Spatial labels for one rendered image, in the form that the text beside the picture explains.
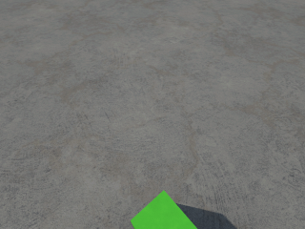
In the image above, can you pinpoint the carton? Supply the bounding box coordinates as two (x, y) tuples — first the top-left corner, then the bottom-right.
(131, 190), (197, 229)

